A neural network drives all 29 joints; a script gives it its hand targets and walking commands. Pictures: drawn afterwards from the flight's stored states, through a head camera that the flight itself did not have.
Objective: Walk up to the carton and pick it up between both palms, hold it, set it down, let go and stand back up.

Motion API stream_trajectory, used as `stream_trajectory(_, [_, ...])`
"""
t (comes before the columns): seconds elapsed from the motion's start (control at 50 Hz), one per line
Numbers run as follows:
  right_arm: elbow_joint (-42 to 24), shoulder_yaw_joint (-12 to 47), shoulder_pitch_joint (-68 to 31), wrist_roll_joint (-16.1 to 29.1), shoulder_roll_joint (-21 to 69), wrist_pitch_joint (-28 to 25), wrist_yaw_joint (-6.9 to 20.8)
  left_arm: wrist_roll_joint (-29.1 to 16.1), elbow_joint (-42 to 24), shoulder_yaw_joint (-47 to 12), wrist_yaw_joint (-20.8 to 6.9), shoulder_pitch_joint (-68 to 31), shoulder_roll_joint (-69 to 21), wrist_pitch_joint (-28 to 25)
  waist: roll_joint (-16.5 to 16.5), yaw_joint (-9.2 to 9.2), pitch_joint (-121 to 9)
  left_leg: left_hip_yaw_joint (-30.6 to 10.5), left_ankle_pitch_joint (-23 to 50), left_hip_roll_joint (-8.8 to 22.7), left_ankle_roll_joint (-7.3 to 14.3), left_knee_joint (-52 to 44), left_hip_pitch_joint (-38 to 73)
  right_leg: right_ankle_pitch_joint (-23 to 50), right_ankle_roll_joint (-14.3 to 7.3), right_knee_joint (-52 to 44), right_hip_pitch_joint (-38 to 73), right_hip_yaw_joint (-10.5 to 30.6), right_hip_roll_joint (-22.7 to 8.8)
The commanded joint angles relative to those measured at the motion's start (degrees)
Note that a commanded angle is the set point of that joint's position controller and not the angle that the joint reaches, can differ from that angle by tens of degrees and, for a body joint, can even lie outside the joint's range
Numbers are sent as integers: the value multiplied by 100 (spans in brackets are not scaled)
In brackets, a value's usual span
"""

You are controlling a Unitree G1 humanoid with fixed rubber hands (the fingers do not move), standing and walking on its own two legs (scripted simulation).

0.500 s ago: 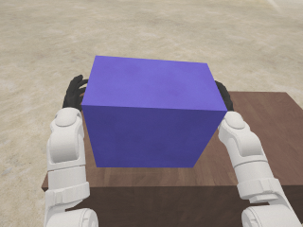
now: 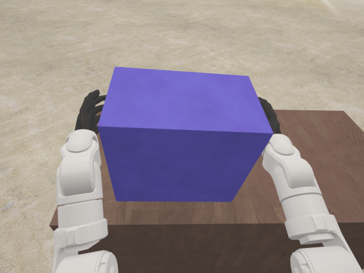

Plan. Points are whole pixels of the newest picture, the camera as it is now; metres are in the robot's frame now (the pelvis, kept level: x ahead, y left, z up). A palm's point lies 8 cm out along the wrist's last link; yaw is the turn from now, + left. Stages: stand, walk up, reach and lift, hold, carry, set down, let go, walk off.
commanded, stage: hold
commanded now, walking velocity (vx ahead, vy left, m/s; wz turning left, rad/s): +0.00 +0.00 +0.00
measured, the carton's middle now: (179, 141) +0.37 +0.01 +0.13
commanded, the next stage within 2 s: set down in 0.62 s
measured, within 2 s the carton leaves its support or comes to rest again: neither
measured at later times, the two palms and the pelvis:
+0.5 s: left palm (87, 130) +0.35 +0.19 +0.18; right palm (268, 134) +0.35 -0.18 +0.17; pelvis +0.00 +0.00 +0.00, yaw +0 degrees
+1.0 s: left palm (92, 139) +0.35 +0.19 +0.16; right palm (264, 150) +0.34 -0.18 +0.12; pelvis +0.01 +0.00 +0.00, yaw +0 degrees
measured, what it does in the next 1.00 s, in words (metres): stands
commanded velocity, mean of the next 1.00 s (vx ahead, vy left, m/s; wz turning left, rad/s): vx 0.00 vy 0.00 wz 0.00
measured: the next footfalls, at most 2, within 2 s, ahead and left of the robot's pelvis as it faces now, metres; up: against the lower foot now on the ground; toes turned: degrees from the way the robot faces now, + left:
none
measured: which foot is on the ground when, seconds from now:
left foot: down 0.00-1.00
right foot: down 0.00-1.00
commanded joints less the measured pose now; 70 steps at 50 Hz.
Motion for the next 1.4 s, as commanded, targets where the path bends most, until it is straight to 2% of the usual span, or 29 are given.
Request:
stream_trajectory(0.0, [-1801,1434,-3786,395,1874,-420,516,-836,-881,-2360,-760,-2919,-1822,-356,402,-36,-1970,198,1069,-286,-117,33,898,1255,138,78,265,-71,192])
stream_trajectory(0.64, [-1852,1434,-3772,375,1890,-456,514,-821,-924,-2354,-777,-2910,-1820,-388,402,-35,-1983,206,1081,-292,-116,35,913,1305,145,95,310,-79,197])
stream_trajectory(0.74, [-1875,1356,-3461,98,1892,-879,548,-593,-896,-2240,-931,-2678,-1752,-794,464,1,-1826,262,917,-300,-171,-47,969,1367,167,132,490,-131,186])
stream_trajectory(0.84, [-1211,1086,-2849,-482,1827,-1730,763,-281,-261,-2010,-981,-2138,-1609,-1492,359,120,-1147,383,197,-198,-246,-339,805,470,206,-2,376,-169,78])
stream_trajectory(0.9, [-1007,1052,-2725,-679,1873,-2147,831,-255,-44,-2062,-888,-1995,-1589,-1765,234,132,-1069,425,160,-167,-238,-385,792,321,244,-34,364,-162,53])
stream_trajectory(1.02, [-1320,1481,-2831,-652,2091,-2802,750,-506,-152,-2627,-605,-2164,-1785,-2298,250,131,-1749,356,942,-195,-225,-189,1064,1316,294,159,622,-116,130])
stream_trajectory(1.1, [-1453,1782,-2734,-544,2240,-2977,675,-619,-197,-2881,-469,-2132,-1964,-2564,347,186,-1969,288,1375,-222,-235,-104,1188,1804,318,227,684,-90,158])
stream_trajectory(1.24, [-1298,1965,-2303,-409,2329,-2938,589,-518,-5,-2655,-477,-1694,-1959,-2564,226,274,-1715,258,1450,-253,-171,-193,927,2312,399,300,1048,23,78])
stream_trajectory(1.38, [-1207,1921,-2007,-399,2277,-2927,536,-437,118,-2495,-555,-1482,-1886,-2565,182,182,-1500,236,1456,-263,-202,-253,798,2561,429,324,1202,38,55])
